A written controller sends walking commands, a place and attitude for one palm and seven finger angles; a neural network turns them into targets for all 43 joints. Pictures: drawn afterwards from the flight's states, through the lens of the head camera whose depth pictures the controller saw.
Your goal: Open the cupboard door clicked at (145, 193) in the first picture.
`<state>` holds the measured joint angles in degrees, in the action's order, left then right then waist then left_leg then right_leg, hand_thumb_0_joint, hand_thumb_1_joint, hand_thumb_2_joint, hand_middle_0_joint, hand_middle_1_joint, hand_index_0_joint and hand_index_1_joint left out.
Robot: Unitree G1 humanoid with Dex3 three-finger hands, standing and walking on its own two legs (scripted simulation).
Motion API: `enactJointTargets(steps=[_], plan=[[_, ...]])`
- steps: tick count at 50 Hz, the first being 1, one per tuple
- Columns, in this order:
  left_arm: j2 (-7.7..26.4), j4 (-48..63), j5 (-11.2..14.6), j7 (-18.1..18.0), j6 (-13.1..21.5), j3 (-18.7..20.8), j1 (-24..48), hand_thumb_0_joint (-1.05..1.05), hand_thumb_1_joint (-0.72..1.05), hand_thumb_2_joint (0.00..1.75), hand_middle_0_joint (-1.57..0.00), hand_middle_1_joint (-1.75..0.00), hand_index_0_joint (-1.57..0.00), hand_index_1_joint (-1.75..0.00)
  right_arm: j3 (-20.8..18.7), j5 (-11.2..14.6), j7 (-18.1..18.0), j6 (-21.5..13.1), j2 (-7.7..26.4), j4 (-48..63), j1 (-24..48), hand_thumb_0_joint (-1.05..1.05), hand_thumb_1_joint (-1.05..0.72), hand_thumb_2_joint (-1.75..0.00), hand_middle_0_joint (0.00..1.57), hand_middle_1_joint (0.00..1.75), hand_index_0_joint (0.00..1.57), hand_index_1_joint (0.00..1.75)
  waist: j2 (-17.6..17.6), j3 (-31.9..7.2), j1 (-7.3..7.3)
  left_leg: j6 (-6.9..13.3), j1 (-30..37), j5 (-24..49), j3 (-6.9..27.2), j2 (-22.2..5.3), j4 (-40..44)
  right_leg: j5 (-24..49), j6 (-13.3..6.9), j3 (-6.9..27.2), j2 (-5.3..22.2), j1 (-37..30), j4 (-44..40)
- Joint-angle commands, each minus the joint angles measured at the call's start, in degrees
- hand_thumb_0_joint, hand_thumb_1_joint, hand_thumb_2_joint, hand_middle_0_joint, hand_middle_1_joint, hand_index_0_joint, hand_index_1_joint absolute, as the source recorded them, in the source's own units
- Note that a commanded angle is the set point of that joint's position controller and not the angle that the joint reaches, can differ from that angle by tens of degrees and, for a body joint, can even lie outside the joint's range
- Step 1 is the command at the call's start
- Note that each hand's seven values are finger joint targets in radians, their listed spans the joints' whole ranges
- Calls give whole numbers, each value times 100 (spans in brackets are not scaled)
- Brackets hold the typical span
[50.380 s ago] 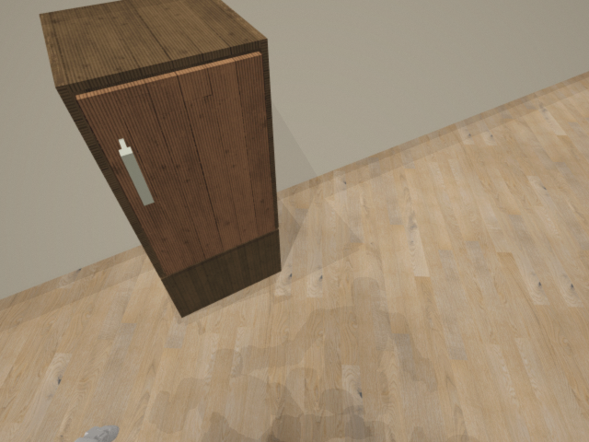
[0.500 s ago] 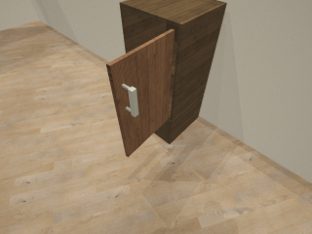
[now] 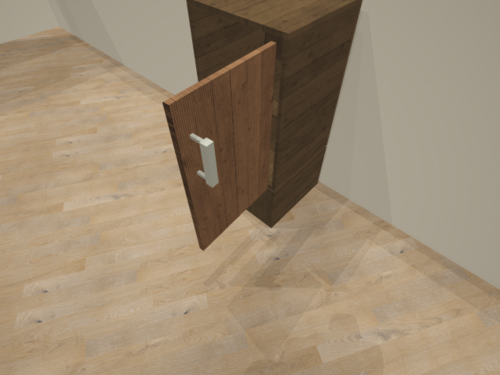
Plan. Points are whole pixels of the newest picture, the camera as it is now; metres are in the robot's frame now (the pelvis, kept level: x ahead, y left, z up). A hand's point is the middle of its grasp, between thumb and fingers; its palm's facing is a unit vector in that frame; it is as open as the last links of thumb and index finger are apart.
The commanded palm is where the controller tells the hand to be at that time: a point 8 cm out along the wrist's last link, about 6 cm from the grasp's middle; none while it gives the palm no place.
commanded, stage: look to check the result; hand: left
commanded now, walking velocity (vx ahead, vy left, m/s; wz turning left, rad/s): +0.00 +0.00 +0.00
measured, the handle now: (203, 160) +0.60 +0.15 -0.04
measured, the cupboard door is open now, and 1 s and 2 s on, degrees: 93 93 93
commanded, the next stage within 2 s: stand and wait in 0.14 s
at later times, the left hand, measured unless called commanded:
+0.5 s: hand out of the picture +0.00 +0.15 -0.17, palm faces +0.05 -0.98 -0.19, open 7.3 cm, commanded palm none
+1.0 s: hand out of the picture +0.01 +0.15 -0.17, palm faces +0.04 -0.98 -0.20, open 7.3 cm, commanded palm none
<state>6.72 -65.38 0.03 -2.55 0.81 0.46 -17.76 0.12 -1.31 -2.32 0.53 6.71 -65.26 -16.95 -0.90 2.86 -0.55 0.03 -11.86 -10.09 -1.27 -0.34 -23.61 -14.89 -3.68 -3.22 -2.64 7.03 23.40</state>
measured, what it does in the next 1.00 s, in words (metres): stands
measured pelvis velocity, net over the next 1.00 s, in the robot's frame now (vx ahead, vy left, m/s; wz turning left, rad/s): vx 0.02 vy -0.01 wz -0.01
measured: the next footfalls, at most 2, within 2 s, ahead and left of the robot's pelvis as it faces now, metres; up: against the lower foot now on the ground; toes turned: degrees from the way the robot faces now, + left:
none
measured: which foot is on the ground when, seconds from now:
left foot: down 0.00-1.00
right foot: down 0.00-1.00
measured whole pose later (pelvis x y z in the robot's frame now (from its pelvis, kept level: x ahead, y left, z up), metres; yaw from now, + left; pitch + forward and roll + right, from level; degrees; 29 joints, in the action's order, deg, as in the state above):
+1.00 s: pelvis +0.02 -0.01 +0.00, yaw +0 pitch -2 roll +1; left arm 7.2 -65.4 0.2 -2.6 1.2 0.3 -16.9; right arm 0.2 -1.2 -2.7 0.3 7.9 -65.9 -15.5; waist -0.4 3.0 -0.3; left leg -1.0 -9.1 -11.5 -1.3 -1.1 -22.2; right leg -15.6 -4.5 -2.9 -3.5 3.8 20.8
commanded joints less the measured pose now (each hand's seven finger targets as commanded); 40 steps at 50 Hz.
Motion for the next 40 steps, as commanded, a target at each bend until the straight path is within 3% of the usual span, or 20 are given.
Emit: enactJointTargets(steps=[1, 11, 16, 40], plan=[[541, 84, -25, -16, 42, 99, -444, 0, 90, 90, -20, -30, -20, -30, -80, 16, -28, -41, 505, 80, -410, 0, -90, -90, 20, 30, 20, 30, 55, 255, 20, 193, 212, 455, 469, -490, 309, 508, 5, 755, 775, 532, -636], [609, 75, -27, -13, 60, 108, -396, 0, 90, 90, -20, -30, -20, -30, -88, 17, -29, -44, 560, 76, -286, 0, -90, -90, 20, 30, 20, 30, 78, 268, 27, 168, 279, 528, 419, -486, 311, 715, 37, 762, 798, 463, -695], [642, 84, -24, -22, 75, 128, -385, 0, 90, 90, -20, -30, -20, -30, -98, 21, -46, -54, 597, 79, -277, 0, -90, -90, 20, 30, 20, 30, 132, 113, 27, 165, 342, 688, 382, -475, 249, 1221, 89, 741, 830, 263, -656], [709, 74, -11, -22, 77, 123, -351, 0, 90, 90, -20, -30, -20, -30, -77, 22, -63, -58, 628, 26, -273, 0, -90, -90, 20, 30, 20, 30, 143, 142, 23, 151, 437, 801, 348, -505, 299, 1593, 114, 766, 830, 120, -667]])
